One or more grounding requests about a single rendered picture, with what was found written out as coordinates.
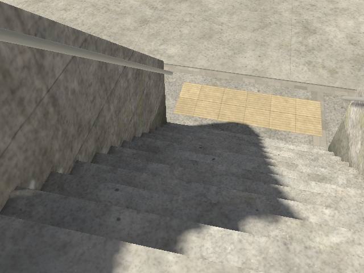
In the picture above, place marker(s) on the stairs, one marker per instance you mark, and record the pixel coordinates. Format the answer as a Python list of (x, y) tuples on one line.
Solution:
[(262, 204)]

